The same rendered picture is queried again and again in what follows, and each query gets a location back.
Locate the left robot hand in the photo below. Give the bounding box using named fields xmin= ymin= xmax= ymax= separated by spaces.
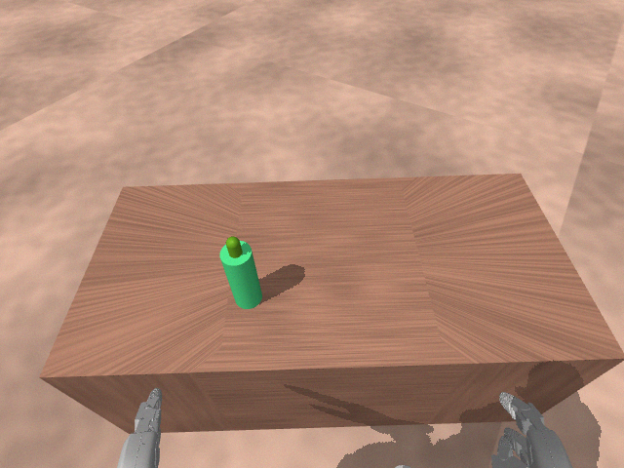
xmin=117 ymin=388 xmax=162 ymax=468

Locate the bottle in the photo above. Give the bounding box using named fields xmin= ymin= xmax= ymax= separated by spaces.
xmin=219 ymin=237 xmax=262 ymax=309

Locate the right robot hand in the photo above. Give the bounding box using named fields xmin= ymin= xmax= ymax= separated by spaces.
xmin=491 ymin=392 xmax=572 ymax=468

